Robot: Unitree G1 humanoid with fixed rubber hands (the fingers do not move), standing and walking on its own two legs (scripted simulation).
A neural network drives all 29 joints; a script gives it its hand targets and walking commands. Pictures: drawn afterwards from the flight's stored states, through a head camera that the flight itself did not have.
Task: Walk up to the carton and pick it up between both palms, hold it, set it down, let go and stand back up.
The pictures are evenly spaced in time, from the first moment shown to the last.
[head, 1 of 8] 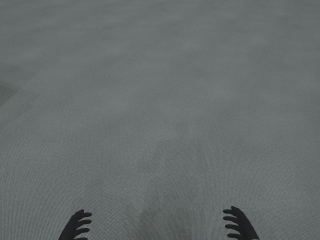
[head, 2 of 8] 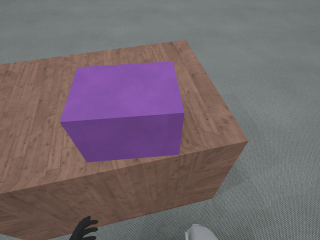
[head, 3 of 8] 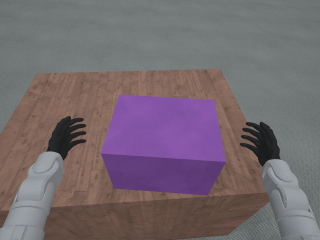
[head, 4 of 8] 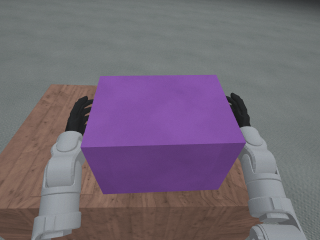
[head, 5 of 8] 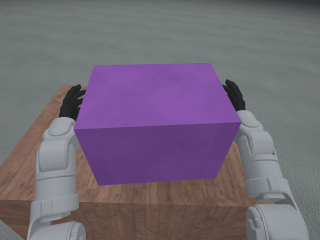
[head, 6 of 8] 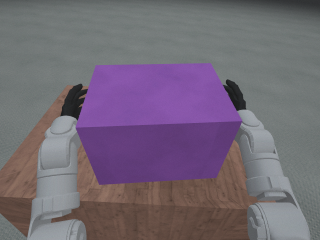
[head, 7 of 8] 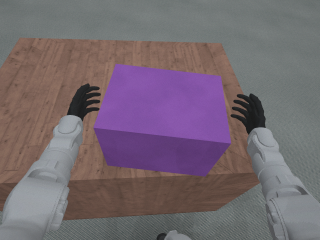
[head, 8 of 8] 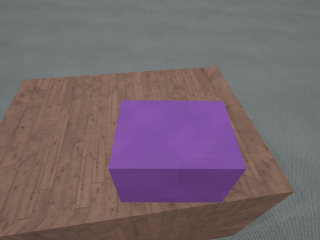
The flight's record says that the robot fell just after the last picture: no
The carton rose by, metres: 0.20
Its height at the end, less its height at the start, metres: +0.00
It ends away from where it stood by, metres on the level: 0.01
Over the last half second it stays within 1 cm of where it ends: yes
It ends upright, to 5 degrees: yes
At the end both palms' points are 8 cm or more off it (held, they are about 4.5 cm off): yes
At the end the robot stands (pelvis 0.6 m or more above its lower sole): yes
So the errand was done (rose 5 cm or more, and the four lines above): yes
